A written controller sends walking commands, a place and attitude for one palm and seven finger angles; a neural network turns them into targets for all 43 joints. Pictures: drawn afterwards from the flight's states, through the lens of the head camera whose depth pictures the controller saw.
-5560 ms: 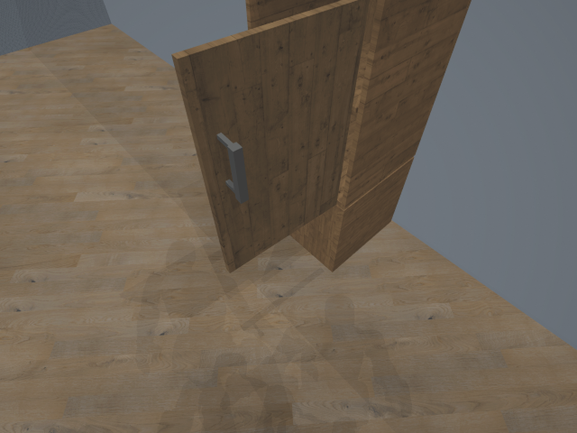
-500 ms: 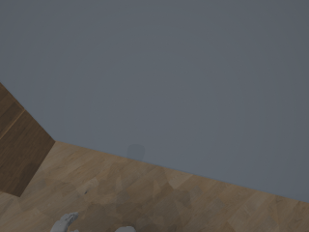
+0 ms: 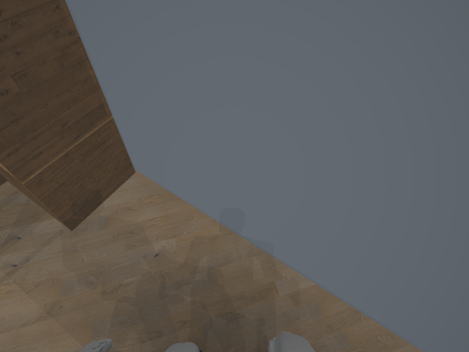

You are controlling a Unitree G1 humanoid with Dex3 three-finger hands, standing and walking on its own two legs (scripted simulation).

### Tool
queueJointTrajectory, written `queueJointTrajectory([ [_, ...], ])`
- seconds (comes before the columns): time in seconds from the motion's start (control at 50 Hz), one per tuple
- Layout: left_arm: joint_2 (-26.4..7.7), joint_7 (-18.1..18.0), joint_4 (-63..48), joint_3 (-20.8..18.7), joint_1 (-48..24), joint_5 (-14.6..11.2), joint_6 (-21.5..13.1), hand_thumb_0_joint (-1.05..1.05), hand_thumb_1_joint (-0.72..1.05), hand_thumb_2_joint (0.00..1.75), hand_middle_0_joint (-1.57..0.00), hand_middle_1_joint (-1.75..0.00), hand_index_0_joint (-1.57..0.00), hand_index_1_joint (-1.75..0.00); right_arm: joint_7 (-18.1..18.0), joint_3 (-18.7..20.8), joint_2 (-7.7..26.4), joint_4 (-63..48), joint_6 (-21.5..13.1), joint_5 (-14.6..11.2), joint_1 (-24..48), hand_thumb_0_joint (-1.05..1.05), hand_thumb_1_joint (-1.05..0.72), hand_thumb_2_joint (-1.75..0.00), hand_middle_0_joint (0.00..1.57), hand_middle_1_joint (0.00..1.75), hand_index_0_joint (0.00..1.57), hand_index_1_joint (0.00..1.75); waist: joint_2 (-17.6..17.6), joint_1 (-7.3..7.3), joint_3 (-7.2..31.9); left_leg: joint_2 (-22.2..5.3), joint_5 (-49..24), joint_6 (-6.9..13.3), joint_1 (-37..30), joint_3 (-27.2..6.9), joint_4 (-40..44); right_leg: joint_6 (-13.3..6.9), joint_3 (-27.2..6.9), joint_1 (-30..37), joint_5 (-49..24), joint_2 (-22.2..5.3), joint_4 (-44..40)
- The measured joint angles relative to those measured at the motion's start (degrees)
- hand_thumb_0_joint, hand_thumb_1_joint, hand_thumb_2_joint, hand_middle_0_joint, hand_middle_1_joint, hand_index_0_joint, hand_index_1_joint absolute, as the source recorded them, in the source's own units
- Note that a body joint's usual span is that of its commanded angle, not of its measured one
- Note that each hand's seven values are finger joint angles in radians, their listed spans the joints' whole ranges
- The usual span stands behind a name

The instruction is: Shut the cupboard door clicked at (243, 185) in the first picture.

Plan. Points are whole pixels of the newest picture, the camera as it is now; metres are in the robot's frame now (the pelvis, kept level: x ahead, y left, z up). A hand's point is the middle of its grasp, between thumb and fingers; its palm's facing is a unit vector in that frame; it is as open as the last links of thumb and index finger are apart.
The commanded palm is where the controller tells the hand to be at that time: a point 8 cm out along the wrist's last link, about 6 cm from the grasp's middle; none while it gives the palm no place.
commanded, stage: turn to face it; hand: left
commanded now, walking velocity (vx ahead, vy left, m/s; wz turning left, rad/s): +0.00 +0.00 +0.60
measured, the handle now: out of the picture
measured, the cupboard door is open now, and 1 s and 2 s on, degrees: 86 86 86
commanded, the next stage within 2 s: take the last steps up to it in 1.46 s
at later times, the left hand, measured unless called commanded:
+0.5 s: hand out of the picture +0.00 +0.20 -0.19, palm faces +0.34 -0.92 -0.22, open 7.4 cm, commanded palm none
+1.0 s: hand out of the picture -0.04 +0.16 -0.17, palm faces +0.60 -0.77 -0.22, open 7.4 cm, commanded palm none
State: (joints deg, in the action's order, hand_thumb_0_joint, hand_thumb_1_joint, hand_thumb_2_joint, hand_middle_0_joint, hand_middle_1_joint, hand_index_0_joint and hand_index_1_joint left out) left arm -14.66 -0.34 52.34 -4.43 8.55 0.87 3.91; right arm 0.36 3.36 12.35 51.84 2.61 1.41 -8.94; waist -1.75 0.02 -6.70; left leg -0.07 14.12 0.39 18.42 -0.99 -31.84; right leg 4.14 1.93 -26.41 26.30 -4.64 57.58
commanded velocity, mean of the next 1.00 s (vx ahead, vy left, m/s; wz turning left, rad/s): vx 0.00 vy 0.00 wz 0.59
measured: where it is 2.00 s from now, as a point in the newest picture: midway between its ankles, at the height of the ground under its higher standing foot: outside the picture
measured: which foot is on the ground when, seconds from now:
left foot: down 0.00-0.12, up 0.14-0.40, down 0.42-0.72, up 0.74-1.00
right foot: up 0.00-0.10, down 0.12-0.42, up 0.44-0.72, down 0.74-1.00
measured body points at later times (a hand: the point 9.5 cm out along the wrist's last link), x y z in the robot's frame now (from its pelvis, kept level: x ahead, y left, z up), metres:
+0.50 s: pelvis +0.00 -0.01 -0.01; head +0.05 +0.03 +0.43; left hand -0.02 +0.25 -0.17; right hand +0.20 -0.23 -0.13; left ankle -0.01 +0.09 -0.73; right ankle +0.01 -0.16 -0.69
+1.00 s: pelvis +0.02 -0.03 +0.00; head +0.06 +0.01 +0.44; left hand -0.07 +0.20 -0.15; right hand +0.26 -0.18 -0.14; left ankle -0.04 +0.06 -0.72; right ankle +0.08 -0.16 -0.73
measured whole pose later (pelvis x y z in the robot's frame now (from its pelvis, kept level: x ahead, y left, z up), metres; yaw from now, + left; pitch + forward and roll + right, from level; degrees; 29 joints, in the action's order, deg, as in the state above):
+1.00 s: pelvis +0.02 -0.03 +0.00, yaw +37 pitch +0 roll +2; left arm -12.0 -0.6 51.3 -2.7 12.2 1.4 0.8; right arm 2.0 4.1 13.4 52.2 4.2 0.5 -6.9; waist -2.9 -0.3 -6.7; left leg -0.1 22.2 -2.4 19.4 4.9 -39.2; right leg 2.9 9.8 -12.7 20.5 -9.3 34.1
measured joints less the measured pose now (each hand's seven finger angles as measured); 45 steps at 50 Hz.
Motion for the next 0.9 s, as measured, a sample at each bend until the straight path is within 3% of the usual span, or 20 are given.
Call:
queueJointTrajectory([
  [0.08, 0.1, 0.0, -1.1, 0.1, -0.3, -0.2, -0.8, 0.01, 0.90, 0.90, -0.20, -0.30, -0.19, -0.30, 0.2, 0.4, 0.4, 0.5, 0.9, 0.1, -0.4, 0.00, -0.90, -0.90, 0.21, 0.30, 0.20, 0.30, 2.2, -0.48, 0.6, 0.1, -0.8, -1.0, 0.8, -3.2, 0.4, -0.7, -0.2, 4.8, -1.9, 1.9, -12.8],
  [0.12, -0.1, 0.0, -2.1, 0.3, 0.3, -0.1, -1.8, 0.01, 0.90, 0.90, -0.20, -0.30, -0.19, -0.30, 0.4, 0.8, 0.5, 0.4, 1.4, -0.2, -1.0, 0.00, -0.90, -0.90, 0.21, 0.30, 0.21, 0.30, 2.2, -0.44, 1.6, 1.1, 0.1, -1.7, 2.5, -4.3, -1.8, -1.7, -0.3, 9.2, -5.9, 1.9, -23.4],
  [0.18, 1.2, -0.6, -2.1, 0.7, 0.5, 0.5, -2.7, 0.00, 0.90, 0.90, -0.20, -0.30, -0.19, -0.30, 0.7, 1.7, 1.7, 0.7, 2.2, -0.5, -0.2, 0.01, -0.90, -0.90, 0.21, 0.30, 0.20, 0.30, 3.5, -0.54, 0.6, 1.8, 11.6, -2.0, 7.4, -3.3, -16.9, -3.5, 1.8, 9.9, -8.1, 1.1, -22.8],
  [0.24, 2.4, -0.9, -2.0, 1.3, 1.7, 0.5, -2.7, 0.00, 0.90, 0.90, -0.20, -0.30, -0.20, -0.30, 1.1, 2.1, 2.3, 1.1, 2.8, -0.5, 0.7, 0.01, -0.91, -0.90, 0.20, 0.30, 0.20, 0.30, 3.2, -0.83, 0.2, 0.9, 12.8, -2.9, 10.3, 0.2, -29.0, -3.3, 3.8, 12.2, -7.8, -0.3, -24.6],
  [0.28, 2.8, -0.9, -1.6, 1.5, 2.4, 0.7, -2.7, 0.00, 0.90, 0.90, -0.20, -0.30, -0.20, -0.30, 1.3, 1.9, 1.9, 1.0, 2.9, -0.7, 1.2, 0.01, -0.91, -0.90, 0.20, 0.30, 0.20, 0.30, 1.9, -0.88, 0.1, 0.1, 12.9, -3.4, 9.3, 2.4, -27.5, -3.1, 4.9, 13.4, -8.2, -1.3, -26.0],
  [0.36, 2.9, -0.5, -1.0, 1.8, 3.4, 0.8, -3.0, 0.00, 0.90, 0.90, -0.20, -0.30, -0.20, -0.30, 1.6, 1.2, 1.1, 0.4, 2.2, -1.0, 2.2, 0.01, -0.91, -0.90, 0.20, 0.30, 0.20, 0.30, -0.6, -0.27, -0.2, -0.4, 11.5, -3.4, 4.1, 5.5, -14.2, -2.3, 7.2, 14.0, -7.6, -3.6, -25.7],
  [0.4, 2.7, -0.1, -0.8, 1.7, 4.0, 0.5, -2.8, 0.00, 0.90, 0.90, -0.20, -0.30, -0.20, -0.30, 1.8, 0.8, 1.2, -0.4, 1.5, -1.0, 2.4, 0.01, -0.91, -0.90, 0.20, 0.30, 0.20, 0.30, -1.2, -0.20, 0.1, -0.4, 5.4, -2.7, 0.4, 6.1, -5.0, -1.4, 8.5, 13.1, -5.7, -4.6, -22.6],
  [0.42, 2.7, 0.1, -0.8, 1.5, 4.5, 0.2, -2.5, 0.00, 0.90, 0.90, -0.20, -0.30, -0.20, -0.30, 1.8, 0.7, 1.6, -1.0, 0.9, -0.8, 2.2, 0.01, -0.91, -0.90, 0.20, 0.30, 0.20, 0.30, -0.7, -0.26, 0.6, -0.8, 0.0, -1.0, -0.3, 5.2, -2.2, -0.9, 9.0, 11.4, -4.4, -4.7, -19.1],
  [0.48, 1.3, -0.2, 0.2, 1.0, 3.0, 0.1, -0.5, 0.00, 0.90, 0.90, -0.20, -0.30, -0.20, -0.30, 1.1, 0.4, 0.8, -1.2, -0.2, -0.3, 2.8, 0.00, -0.91, -0.90, 0.20, 0.30, 0.20, 0.30, -1.8, 0.15, -0.4, 0.2, 2.7, 1.3, 1.4, 3.9, -5.7, 0.0, 3.6, 4.7, 4.8, -3.5, -3.3],
  [0.54, 0.5, -0.3, 0.7, 0.4, 1.1, 0.0, 0.2, 0.01, 0.90, 0.90, -0.20, -0.30, -0.20, -0.30, 0.3, 0.0, 0.2, -1.1, -0.4, -0.1, 2.0, 0.00, -0.91, -0.90, 0.20, 0.30, 0.20, 0.30, -1.2, 0.16, -0.4, 0.4, 2.4, 0.8, 0.9, 1.6, -3.4, 0.2, 1.0, 0.6, 2.9, -1.3, 3.5],
  [0.62, 0.4, 0.0, -0.6, 0.2, -0.2, -0.1, -0.3, 0.01, 0.90, 0.90, -0.20, -0.30, -0.20, -0.30, 0.1, 0.0, 0.0, -0.1, 0.1, 0.1, 0.9, 0.00, -0.90, -0.90, 0.21, 0.30, 0.20, 0.30, 0.7, 0.11, -0.1, 0.5, -0.1, 0.2, 0.1, -1.4, 0.0, -0.2, -0.1, 0.9, 0.7, 0.4, -2.7],
  [0.72, 0.3, 0.0, -2.4, 0.4, -0.5, -0.1, -1.7, 0.01, 0.90, 0.90, -0.20, -0.30, -0.19, -0.30, 0.3, 0.6, 0.2, 0.5, 1.3, -0.1, -0.6, 0.00, -0.90, -0.90, 0.21, 0.30, 0.21, 0.30, 2.4, -0.52, 1.3, 1.5, 0.0, -1.4, 1.7, -5.2, -1.3, -1.2, -0.2, 8.7, -4.9, 2.3, -21.7],
  [0.74, 0.1, -0.2, -2.8, 0.4, -0.1, 0.1, -2.4, 0.00, 0.90, 0.90, -0.20, -0.30, -0.20, -0.30, 0.4, 0.8, 0.2, 0.5, 1.5, -0.4, -0.8, 0.00, -0.90, -0.90, 0.21, 0.30, 0.21, 0.30, 1.8, -0.26, 1.8, 2.2, 2.6, -1.5, 3.1, -5.0, -3.7, -2.2, -0.6, 9.6, -8.1, 1.7, -24.8],
  [0.78, 1.2, -0.6, -2.6, 0.8, -0.3, 0.5, -2.8, 0.00, 0.90, 0.90, -0.20, -0.30, -0.20, -0.30, 0.6, 1.6, 1.2, 0.8, 2.1, -0.5, -0.4, 0.01, -0.90, -0.90, 0.21, 0.30, 0.20, 0.30, 3.3, -0.69, 0.9, 2.2, 10.9, -1.8, 6.2, -4.3, -14.3, -3.1, 1.2, 9.8, -8.3, 1.3, -22.9],
  [0.84, 2.5, -0.9, -2.4, 1.4, 0.8, 0.5, -2.8, 0.00, 0.90, 0.90, -0.20, -0.30, -0.20, -0.30, 1.0, 2.1, 2.1, 1.5, 2.8, -0.5, 0.3, 0.01, -0.91, -0.90, 0.20, 0.30, 0.20, 0.30, 3.6, -1.12, 0.5, 1.4, 13.1, -2.6, 9.7, -0.9, -28.6, -3.1, 3.5, 11.9, -7.4, 0.0, -24.0],
  [0.9, 2.9, -0.9, -1.9, 1.6, 2.0, 0.7, -2.9, 0.00, 0.90, 0.90, -0.20, -0.30, -0.20, -0.30, 1.3, 1.8, 1.6, 1.4, 2.8, -0.7, 0.8, 0.01, -0.91, -0.90, 0.20, 0.30, 0.20, 0.30, 1.6, -1.13, 0.3, 0.1, 13.5, -3.4, 8.1, 2.7, -26.1, -2.8, 5.0, 13.7, -7.8, -1.9, -25.9],
])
